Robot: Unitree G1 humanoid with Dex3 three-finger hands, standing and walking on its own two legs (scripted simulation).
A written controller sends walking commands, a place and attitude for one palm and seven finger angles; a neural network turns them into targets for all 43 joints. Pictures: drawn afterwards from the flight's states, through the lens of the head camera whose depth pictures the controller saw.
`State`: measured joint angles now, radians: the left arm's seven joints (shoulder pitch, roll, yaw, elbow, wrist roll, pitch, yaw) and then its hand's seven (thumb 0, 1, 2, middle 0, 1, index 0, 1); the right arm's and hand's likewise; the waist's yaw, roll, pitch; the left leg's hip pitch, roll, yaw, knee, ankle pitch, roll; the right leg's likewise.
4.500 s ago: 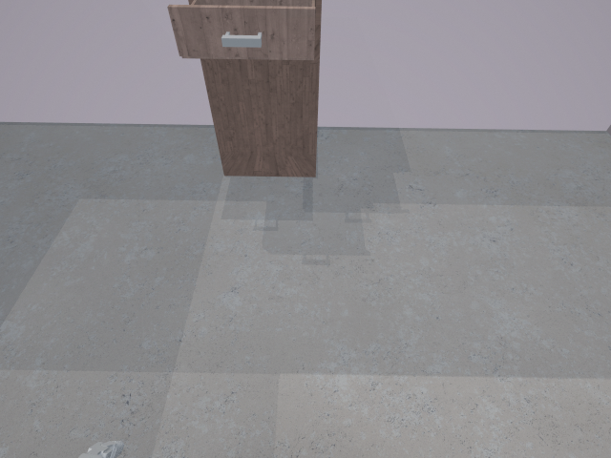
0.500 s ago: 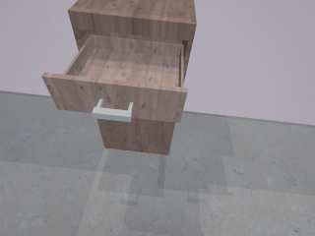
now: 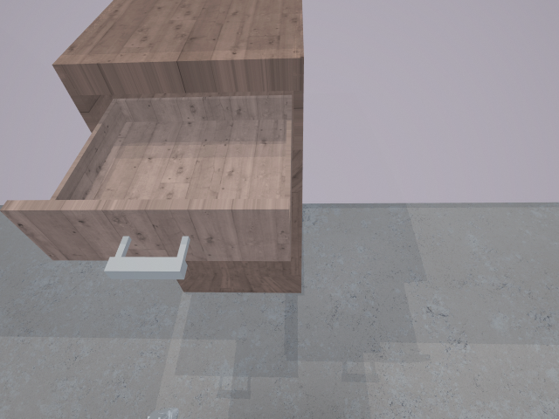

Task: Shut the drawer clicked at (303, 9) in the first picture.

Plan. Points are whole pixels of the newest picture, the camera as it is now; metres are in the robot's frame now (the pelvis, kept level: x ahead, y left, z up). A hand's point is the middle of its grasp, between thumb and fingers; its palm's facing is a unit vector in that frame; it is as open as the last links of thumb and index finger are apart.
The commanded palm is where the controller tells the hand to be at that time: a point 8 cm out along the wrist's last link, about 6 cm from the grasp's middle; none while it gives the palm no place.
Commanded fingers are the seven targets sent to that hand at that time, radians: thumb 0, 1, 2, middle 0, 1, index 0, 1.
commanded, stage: come to a stop and stand still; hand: left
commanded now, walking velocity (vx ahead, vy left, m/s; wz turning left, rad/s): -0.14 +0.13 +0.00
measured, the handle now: (151, 255) +0.34 +0.21 +0.04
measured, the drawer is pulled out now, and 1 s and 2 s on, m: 0.30 0.30 0.30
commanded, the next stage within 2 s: look again from close up in 1.12 s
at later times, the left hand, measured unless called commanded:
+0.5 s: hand out of the picture -0.06 +0.26 -0.17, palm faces +0.06 -0.98 -0.21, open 7.4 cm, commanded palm none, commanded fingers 0.00 0.90 0.90 -0.20 -0.30 -0.20 -0.30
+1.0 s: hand out of the picture -0.09 +0.20 -0.17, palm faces +0.00 -0.99 -0.16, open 7.3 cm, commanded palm none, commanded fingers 0.00 0.90 0.90 -0.20 -0.30 -0.20 -0.30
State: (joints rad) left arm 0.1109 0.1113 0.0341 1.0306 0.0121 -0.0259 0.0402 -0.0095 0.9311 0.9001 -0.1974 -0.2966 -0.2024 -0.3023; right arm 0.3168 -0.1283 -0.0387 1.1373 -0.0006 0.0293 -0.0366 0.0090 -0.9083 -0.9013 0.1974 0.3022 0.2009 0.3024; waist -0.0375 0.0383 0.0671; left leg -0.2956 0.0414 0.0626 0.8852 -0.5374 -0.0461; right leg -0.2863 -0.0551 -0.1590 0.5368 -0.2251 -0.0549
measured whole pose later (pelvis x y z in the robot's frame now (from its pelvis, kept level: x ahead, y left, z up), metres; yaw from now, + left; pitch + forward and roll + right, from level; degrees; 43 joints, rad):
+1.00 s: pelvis -0.08 +0.05 +0.01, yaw -2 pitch -2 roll +0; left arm 0.30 0.12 0.00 1.14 0.00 0.01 0.04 0.01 0.92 0.90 -0.20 -0.30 -0.20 -0.30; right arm 0.33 -0.11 -0.01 1.18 -0.01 0.01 -0.03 0.01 -0.91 -0.90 0.20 0.30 0.20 0.30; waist -0.02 -0.01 0.02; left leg -0.23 0.02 0.08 0.40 -0.15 0.00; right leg -0.13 0.01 -0.05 0.43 -0.28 -0.03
